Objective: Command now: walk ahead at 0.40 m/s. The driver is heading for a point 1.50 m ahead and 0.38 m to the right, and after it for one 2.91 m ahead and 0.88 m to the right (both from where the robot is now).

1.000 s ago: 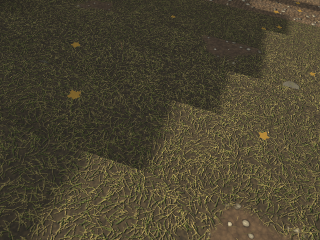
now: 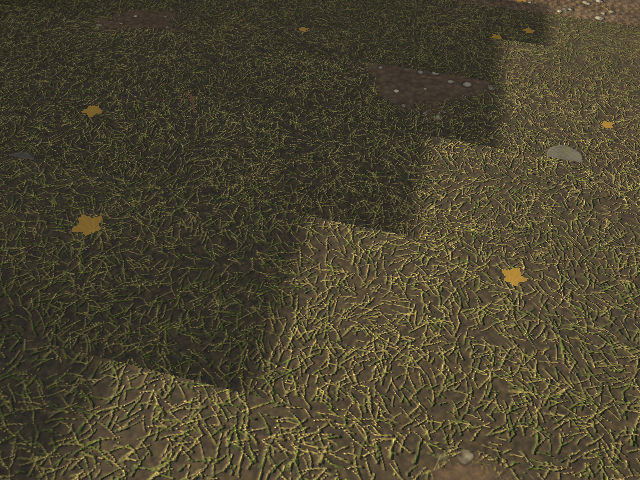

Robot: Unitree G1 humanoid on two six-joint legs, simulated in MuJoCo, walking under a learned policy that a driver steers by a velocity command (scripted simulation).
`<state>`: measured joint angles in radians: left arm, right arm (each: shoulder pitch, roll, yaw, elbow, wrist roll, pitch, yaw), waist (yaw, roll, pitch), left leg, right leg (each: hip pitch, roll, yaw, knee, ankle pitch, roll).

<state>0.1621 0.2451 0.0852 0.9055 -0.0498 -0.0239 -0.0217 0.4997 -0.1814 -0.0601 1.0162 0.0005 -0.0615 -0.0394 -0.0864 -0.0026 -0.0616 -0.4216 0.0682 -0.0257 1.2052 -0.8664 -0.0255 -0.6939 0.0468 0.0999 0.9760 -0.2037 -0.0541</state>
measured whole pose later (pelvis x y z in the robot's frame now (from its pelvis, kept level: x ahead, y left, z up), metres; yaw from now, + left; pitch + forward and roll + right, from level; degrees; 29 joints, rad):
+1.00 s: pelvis +0.49 -0.09 -0.05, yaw -1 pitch +1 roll +1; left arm 0.12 0.27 0.08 0.83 -0.01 -0.05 0.01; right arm 0.32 -0.23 -0.08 0.92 0.00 -0.09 0.01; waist -0.05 -0.04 0.01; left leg -0.17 -0.09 0.02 0.33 -0.18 0.08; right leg -0.66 -0.12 0.10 0.91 -0.04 -0.02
